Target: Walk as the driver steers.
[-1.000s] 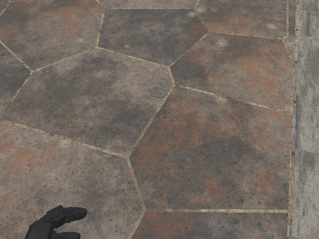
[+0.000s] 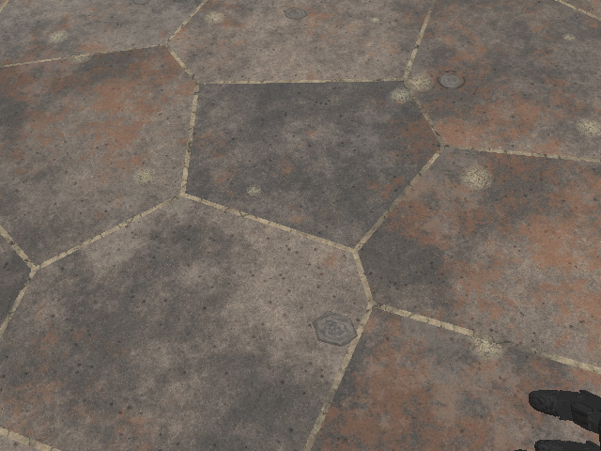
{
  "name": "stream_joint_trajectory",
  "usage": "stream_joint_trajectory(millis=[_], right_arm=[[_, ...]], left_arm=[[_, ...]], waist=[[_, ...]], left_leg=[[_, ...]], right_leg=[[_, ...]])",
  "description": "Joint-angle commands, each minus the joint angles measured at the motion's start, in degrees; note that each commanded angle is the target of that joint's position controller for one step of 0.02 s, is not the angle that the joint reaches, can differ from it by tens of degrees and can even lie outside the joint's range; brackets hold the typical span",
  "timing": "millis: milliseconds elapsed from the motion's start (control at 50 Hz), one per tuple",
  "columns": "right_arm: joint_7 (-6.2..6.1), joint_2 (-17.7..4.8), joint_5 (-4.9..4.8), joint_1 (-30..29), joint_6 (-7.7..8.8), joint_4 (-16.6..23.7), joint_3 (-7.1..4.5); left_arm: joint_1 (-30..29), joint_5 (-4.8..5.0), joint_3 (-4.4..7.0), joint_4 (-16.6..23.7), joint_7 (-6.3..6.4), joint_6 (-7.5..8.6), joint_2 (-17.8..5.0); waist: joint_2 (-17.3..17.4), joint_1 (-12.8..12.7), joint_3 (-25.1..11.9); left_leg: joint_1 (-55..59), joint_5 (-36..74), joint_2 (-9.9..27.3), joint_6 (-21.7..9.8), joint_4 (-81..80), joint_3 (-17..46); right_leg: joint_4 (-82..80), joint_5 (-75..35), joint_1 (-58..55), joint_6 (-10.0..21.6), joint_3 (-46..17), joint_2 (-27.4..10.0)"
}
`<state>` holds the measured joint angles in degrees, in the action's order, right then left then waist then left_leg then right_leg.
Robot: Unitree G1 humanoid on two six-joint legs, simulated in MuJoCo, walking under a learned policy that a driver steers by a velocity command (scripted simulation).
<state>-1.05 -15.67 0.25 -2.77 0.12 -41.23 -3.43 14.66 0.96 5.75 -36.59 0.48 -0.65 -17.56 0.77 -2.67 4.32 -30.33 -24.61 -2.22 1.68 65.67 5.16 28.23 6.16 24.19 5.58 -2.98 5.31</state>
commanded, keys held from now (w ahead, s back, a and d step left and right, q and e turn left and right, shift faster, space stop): e+shift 0.26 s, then shift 0.16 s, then q+shift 0.34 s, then w+q+shift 0.24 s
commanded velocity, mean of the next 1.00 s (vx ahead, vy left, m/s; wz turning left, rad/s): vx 0.10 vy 0.00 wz -0.10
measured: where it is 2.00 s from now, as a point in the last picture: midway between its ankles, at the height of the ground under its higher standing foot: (260, 266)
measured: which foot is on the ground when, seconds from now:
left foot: up 0.00-0.30, down 0.32-0.68, up 0.70-1.00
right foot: down 0.00-0.32, up 0.34-0.66, down 0.68-1.00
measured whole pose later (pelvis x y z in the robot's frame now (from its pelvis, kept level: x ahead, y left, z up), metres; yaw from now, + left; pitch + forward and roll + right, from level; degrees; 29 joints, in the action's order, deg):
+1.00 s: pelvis +0.10 +0.07 +0.01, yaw -2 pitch +3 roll +0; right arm 2.9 -19.2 -0.7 9.9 -1.4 -37.2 -5.5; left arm 18.3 -1.0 4.6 -39.9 1.4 3.4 -16.6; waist 0.8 -2.9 -1.3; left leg -36.9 -13.7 5.7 2.6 57.1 0.2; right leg 15.7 17.8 0.3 -1.7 8.7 -3.6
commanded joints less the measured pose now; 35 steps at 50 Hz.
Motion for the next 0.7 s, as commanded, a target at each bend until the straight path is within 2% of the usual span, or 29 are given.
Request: stream_joint_trajectory(millis=[20, 100, 160, 220, 260, 300, 320, 340, 360, 380, 400, 420, 440, 460, 500, 520, 540, 560, 580, 600, 640, 660, 680, 700], right_arm=[[-0.26, -4.0, -0.22, 1.7, 0.27, 2.1, -1.59], [-0.68, -4.0, -0.65, 1.4, 0.12, 1.5, -1.75], [-0.55, -4.8, -0.79, 1.1, 0.53, 1.3, -2.16], [-0.02, -5.6, -0.87, 1.4, 1.60, 1.3, -2.52], [0.48, -6.6, -0.93, 3.1, 2.28, 1.1, -2.94], [1.03, -7.6, -0.65, 7.7, 2.69, -0.4, -3.46], [1.05, -8.9, -0.16, 8.7, 2.55, -0.6, -3.87], [0.77, -12.7, 0.89, 6.6, 1.89, 0.9, -4.30], [0.61, -13.1, 2.66, 7.3, 1.72, 1.1, -4.40], [0.27, -10.6, 1.92, 5.4, 1.89, 2.6, -3.73], [-0.21, -8.1, 0.84, 3.9, 1.55, 3.3, -2.99], [-0.55, -7.5, 0.06, 4.2, 1.08, 3.5, -2.58], [-0.63, -7.6, -0.37, 5.8, 0.81, 3.1, -2.19], [-0.59, -7.3, -0.25, 7.2, 0.59, 2.5, -1.67], [0.05, -4.8, -0.09, 7.2, 0.29, 1.8, -0.42], [0.31, -6.2, -0.62, 7.2, -0.30, 2.0, -0.93], [0.41, -9.9, -0.97, 9.4, -0.95, 2.1, -2.26], [0.39, -12.3, -1.05, 11.5, -1.31, 2.1, -3.16], [0.36, -13.2, -1.20, 12.6, -1.41, 2.2, -3.51], [0.32, -13.2, -1.63, 12.5, -1.37, 2.5, -3.68], [-0.03, -12.2, -3.04, 10.7, -1.44, 3.3, -3.75], [-0.38, -10.9, -3.40, 11.0, -1.42, 3.4, -3.62], [-0.51, -8.6, -3.10, 11.1, -1.25, 3.9, -3.12], [-0.23, -5.6, -2.76, 10.2, -0.58, 6.2, -2.46]], left_arm=[[-3.1, -0.28, 2.68, 7.1, 1.84, -0.04, -8.9], [-3.2, -0.15, 3.12, 8.3, 2.81, -1.23, -9.6], [-4.2, -0.36, 3.02, 9.3, 2.61, -1.99, -9.4], [-5.1, -0.38, 2.95, 10.2, 2.11, -2.42, -9.5], [-6.4, -0.14, 2.91, 10.9, 1.75, -2.59, -9.8], [-8.5, 0.26, 2.31, 11.5, 1.50, -2.73, -9.1], [-6.9, 0.30, 1.64, 11.2, 1.35, -2.76, -7.5], [-3.1, -0.10, 0.64, 11.1, 1.02, -2.72, -4.6], [-4.4, -0.22, 1.40, 12.2, 0.89, -1.84, -7.9], [-3.1, -0.89, 2.41, 10.9, 0.64, -1.24, -11.8], [-2.9, -0.71, 2.63, 8.9, 0.54, -1.36, -12.4], [-3.2, -0.75, 2.12, 7.8, 0.79, -1.74, -10.5], [-4.0, -0.92, 1.06, 7.7, 0.91, -1.82, -7.9], [-4.9, -0.89, 0.04, 7.9, 0.84, -1.66, -5.4], [-5.5, -1.69, -1.93, 8.0, 0.57, -1.21, -0.9], [-6.9, -1.92, -2.22, 8.1, 0.56, -0.94, -0.3], [-9.0, -1.46, -1.74, 8.4, 0.77, -0.71, -1.4], [-9.2, -0.70, -1.07, 8.0, 1.00, -0.50, -3.0], [-8.7, -0.10, -0.62, 7.4, 1.17, -0.27, -4.0], [-7.6, 0.24, -0.40, 6.7, 1.34, -0.04, -4.3], [-3.4, 0.28, -0.07, 4.5, 1.45, 0.53, -4.1], [-1.7, 0.18, 0.38, 3.6, 1.48, 0.69, -5.2], [0.7, -0.63, 0.93, 3.2, 1.74, 0.59, -7.2], [-0.6, -2.61, 2.08, 2.5, 1.52, -0.05, -11.8]], waist=[[-4.1, 3.6, -12.3], [-6.8, 2.5, -12.9], [-9.4, 1.5, -11.6], [-10.8, 0.7, -11.3], [-11.4, 1.1, -11.3], [-10.9, 3.1, -12.1], [-7.2, 2.7, -12.8], [6.5, -0.5, -12.8], [16.6, 0.1, -9.6], [12.5, -0.5, -8.9], [7.6, -0.1, -7.7], [4.7, 0.6, -7.1], [3.7, 2.0, -6.4], [3.4, 2.3, -6.3], [6.1, 1.5, -7.6], [9.0, 2.3, -6.9], [11.6, 4.2, -5.8], [12.4, 5.3, -6.2], [12.4, 5.4, -7.1], [12.0, 4.8, -7.7], [11.3, 2.0, -8.9], [10.2, 1.7, -10.6], [5.5, 1.2, -12.8], [-13.5, 2.8, -9.8]], left_leg=[[-3.5, 3.9, -1.0, 1.3, -9.1, 2.0], [-2.1, 6.8, -2.0, 2.7, -16.5, 3.4], [-0.1, 8.0, -2.3, 2.7, -20.6, 3.9], [2.6, 7.3, -2.5, 1.9, -25.9, 4.5], [6.5, 7.0, -2.5, 1.0, -31.2, 4.5], [13.8, 13.7, -0.8, -0.3, -40.8, 2.7], [19.6, 18.5, 3.5, -2.0, -45.0, 4.8], [24.3, 22.8, 15.1, -7.8, -47.7, 17.0], [20.1, 26.7, 22.3, -16.7, -50.9, 29.0], [18.7, 25.8, 24.0, -18.7, -49.3, 28.8], [18.0, 24.1, 19.9, -16.3, -47.6, 21.5], [19.0, 21.8, 16.4, -13.9, -46.7, 17.2], [19.2, 23.9, 15.3, -13.8, -46.6, 16.5], [19.1, 26.1, 13.9, -13.8, -46.7, 15.0], [19.6, 23.6, 9.7, -11.7, -46.9, 11.0], [19.1, 23.2, 8.0, -11.2, -47.0, 10.5], [19.9, 24.0, 8.0, -11.8, -46.5, 12.5], [21.7, 24.8, 9.1, -12.6, -45.9, 15.3], [23.5, 25.7, 10.2, -13.0, -45.5, 18.1], [24.4, 26.5, 10.7, -13.0, -45.2, 20.5], [22.4, 27.7, 9.6, -11.4, -43.7, 22.0], [17.6, 25.0, 8.2, -9.2, -42.4, 21.0], [9.7, 16.7, 5.6, -6.3, -36.8, 17.4], [-3.6, 1.2, -2.2, -2.6, -27.3, 4.7]], right_leg=[[-9.5, -6.5, -14.0, 6.7, -21.2, -11.8], [-8.7, 0.1, -13.5, 5.4, -23.8, -10.5], [-8.5, 5.1, -12.1, 4.6, -26.2, -9.4], [-6.8, 3.9, -12.9, 4.5, -29.5, -9.0], [-5.3, 1.5, -12.6, 4.2, -31.8, -8.4], [-1.8, 0.6, -11.1, 2.7, -30.8, -6.9], [2.7, 7.9, -7.8, 0.8, -27.9, -4.1], [13.9, 24.6, -0.4, -2.0, -18.8, 2.7], [28.5, 31.5, 6.7, -5.3, -10.8, 6.4], [37.3, 28.0, 8.1, -7.4, -10.6, 2.2], [40.3, 24.0, 7.7, -8.3, -9.7, 1.1], [42.4, 21.6, 8.3, -9.0, -8.9, 1.0], [43.9, 20.8, 8.9, -9.5, -8.8, 1.4], [42.0, 20.7, 7.6, -9.8, -8.1, 1.3], [27.1, 20.8, 1.8, -10.7, -3.6, -2.4], [19.3, 21.9, -1.3, -11.2, -0.4, -3.0], [14.8, 23.2, -2.1, -11.5, 1.2, -2.0], [11.6, 22.7, -2.5, -11.5, 1.1, -1.1], [8.1, 20.8, -3.3, -11.2, 0.1, -0.7], [3.9, 18.1, -4.5, -10.5, -0.7, -0.4], [-7.8, 9.6, -11.6, -8.1, -0.9, -0.5], [-9.9, 5.7, -18.7, -6.6, -1.7, -2.8], [-8.8, 0.9, -26.9, -3.8, -5.7, -10.0], [-8.9, -11.1, -26.6, 3.6, -17.1, -21.4]])
Velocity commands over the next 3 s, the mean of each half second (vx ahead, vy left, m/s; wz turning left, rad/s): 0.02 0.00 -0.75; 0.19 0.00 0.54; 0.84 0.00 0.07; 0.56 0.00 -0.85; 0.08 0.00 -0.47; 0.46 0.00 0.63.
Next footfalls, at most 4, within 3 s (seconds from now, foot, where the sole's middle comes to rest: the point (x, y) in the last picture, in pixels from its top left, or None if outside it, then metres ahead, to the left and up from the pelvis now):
0.32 left None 0.18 0.14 -0.77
0.68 right None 0.03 -0.07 -0.77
1.16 left None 0.30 0.25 -0.77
1.64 right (268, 315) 0.72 0.18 -0.77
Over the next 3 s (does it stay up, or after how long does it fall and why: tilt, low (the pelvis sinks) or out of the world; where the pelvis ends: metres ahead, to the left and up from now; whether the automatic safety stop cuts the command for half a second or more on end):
stays up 1.03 0.20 0.00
